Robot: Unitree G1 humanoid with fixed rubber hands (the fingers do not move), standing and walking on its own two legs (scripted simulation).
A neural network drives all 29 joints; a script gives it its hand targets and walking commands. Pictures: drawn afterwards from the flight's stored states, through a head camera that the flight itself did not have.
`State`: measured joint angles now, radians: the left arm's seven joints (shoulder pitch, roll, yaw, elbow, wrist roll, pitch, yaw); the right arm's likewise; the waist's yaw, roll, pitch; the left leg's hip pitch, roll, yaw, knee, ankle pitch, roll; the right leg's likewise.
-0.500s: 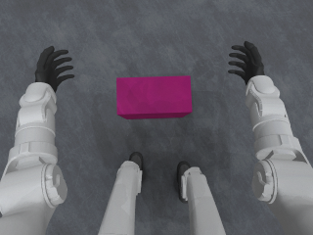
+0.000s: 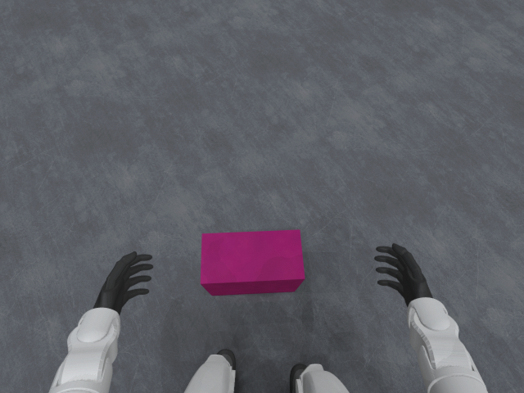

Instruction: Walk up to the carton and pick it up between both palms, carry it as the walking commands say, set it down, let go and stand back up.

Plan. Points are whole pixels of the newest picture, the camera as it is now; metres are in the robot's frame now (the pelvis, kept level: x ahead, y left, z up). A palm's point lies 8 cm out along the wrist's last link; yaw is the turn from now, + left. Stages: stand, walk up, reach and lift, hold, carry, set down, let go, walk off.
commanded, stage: let go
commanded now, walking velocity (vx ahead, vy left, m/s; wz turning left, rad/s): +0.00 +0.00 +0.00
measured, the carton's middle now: (252, 265) +0.42 +0.04 -0.62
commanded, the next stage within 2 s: stand in 0.68 s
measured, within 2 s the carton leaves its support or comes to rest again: neither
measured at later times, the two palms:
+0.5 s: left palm (104, 345) +0.19 +0.23 -0.04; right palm (453, 357) +0.18 -0.24 -0.03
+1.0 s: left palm (58, 376) +0.15 +0.29 -0.06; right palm (482, 385) +0.14 -0.28 -0.06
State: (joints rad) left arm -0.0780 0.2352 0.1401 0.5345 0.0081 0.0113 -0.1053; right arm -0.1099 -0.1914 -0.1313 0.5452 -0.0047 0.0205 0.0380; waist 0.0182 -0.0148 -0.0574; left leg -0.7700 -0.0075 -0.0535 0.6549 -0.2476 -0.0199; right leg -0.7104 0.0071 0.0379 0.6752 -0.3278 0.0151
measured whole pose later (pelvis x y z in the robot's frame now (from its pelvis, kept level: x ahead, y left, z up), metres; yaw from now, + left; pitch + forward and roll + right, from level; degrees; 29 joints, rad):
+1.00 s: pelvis +0.02 +0.01 +0.02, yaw -1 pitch -2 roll +0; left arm 0.24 0.32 0.08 0.69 0.02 0.00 0.02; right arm 0.19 -0.30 -0.08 0.76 -0.03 -0.01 -0.02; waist 0.00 -0.02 0.02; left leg -0.19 0.00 -0.03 0.51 -0.28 -0.01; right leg -0.12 0.00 0.05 0.47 -0.32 0.02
